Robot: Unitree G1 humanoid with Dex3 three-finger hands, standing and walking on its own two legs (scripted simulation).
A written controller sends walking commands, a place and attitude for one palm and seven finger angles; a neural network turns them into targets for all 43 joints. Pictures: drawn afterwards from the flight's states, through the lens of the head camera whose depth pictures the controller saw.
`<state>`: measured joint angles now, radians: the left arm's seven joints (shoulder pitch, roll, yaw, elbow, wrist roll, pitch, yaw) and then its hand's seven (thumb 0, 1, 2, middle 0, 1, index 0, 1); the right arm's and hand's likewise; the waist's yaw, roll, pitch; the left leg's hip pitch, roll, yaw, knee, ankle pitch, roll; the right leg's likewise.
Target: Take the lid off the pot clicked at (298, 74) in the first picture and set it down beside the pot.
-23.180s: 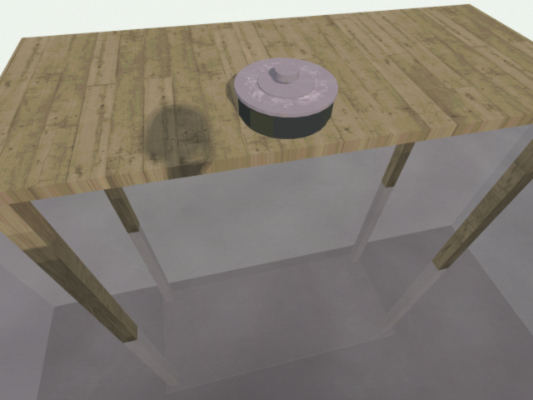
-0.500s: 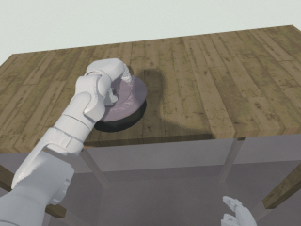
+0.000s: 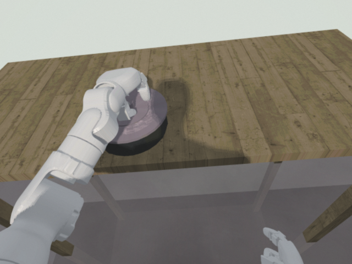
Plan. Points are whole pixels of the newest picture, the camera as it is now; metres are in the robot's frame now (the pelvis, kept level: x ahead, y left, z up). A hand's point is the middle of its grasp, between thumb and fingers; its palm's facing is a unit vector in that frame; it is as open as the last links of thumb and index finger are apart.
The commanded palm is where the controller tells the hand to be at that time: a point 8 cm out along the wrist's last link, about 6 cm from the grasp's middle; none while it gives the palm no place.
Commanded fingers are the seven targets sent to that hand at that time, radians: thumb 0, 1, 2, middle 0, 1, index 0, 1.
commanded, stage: close the fingers and squeeze the knob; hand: left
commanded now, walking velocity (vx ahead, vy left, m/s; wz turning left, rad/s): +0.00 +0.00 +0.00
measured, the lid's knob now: (124, 104) +0.45 +0.13 +0.15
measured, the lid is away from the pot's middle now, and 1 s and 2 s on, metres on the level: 0.00 0.00 0.01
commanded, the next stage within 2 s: lift the lid straight up in 0.66 s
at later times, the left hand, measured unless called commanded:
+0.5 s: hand (125, 105) +0.42 +0.12 +0.17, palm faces -0.21 -0.09 -0.97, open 6.2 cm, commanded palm +0.40 +0.14 +0.24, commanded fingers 0.00 0.43 1.15 -0.81 -0.81 -1.05 -0.95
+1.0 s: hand (123, 105) +0.42 +0.12 +0.17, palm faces -0.22 -0.09 -0.97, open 4.1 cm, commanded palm +0.40 +0.14 +0.26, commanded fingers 0.00 0.55 1.16 -0.83 -0.84 -1.29 -1.04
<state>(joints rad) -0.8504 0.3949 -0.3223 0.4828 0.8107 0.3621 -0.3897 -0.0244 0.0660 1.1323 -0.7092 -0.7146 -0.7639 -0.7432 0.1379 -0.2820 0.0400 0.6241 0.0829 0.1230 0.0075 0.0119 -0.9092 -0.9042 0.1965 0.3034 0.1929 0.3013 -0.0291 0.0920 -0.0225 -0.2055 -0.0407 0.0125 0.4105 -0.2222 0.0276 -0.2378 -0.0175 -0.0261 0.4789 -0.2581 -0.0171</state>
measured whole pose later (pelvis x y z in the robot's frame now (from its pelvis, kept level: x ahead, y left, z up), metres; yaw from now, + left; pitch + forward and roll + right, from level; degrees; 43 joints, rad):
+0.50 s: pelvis -0.01 +0.00 +0.00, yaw +0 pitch +1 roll +1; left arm -0.85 0.40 -0.32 0.49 0.81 0.35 -0.39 -0.06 0.15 1.06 -0.65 -0.74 -0.93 -0.89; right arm 0.14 -0.28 0.05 0.62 0.09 0.12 0.00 0.01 -0.91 -0.90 0.20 0.30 0.19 0.30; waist -0.03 0.09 -0.02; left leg -0.21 -0.04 0.02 0.42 -0.22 0.03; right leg -0.25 -0.02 -0.02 0.48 -0.25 -0.01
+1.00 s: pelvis -0.01 +0.00 +0.00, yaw +0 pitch +0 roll +1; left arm -0.85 0.43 -0.33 0.48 0.80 0.34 -0.40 -0.08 0.22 1.02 -0.61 -0.74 -1.25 -1.02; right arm 0.16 -0.28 0.04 0.63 0.08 0.08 -0.01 0.01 -0.91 -0.90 0.20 0.30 0.19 0.30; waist -0.04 0.09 -0.01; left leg -0.20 -0.04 0.02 0.40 -0.21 0.03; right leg -0.23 -0.02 -0.02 0.47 -0.24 -0.01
